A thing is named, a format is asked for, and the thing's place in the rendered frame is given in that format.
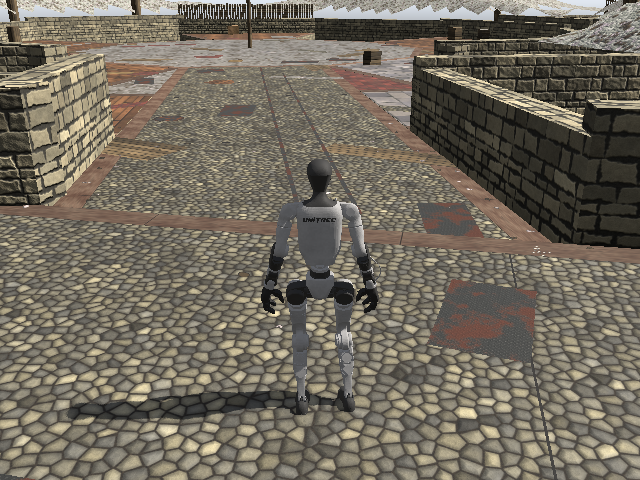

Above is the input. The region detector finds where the robot right thigh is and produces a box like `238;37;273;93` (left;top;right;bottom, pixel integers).
334;279;354;350

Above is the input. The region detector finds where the robot left upper arm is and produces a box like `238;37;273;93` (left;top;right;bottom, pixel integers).
273;202;299;258

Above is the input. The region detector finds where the left robot hand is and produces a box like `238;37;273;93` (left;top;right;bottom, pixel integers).
261;287;284;314

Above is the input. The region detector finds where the robot right upper arm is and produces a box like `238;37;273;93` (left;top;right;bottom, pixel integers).
340;202;367;258

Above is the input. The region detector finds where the right robot forearm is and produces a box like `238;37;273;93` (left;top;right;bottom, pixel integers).
357;242;377;289

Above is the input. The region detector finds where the right robot hand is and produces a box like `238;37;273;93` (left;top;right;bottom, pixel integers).
356;286;379;313

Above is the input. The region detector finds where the left robot forearm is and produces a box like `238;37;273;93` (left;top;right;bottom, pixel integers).
264;242;284;290

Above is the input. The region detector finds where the robot left foot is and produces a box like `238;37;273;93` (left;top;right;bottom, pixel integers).
295;389;310;415

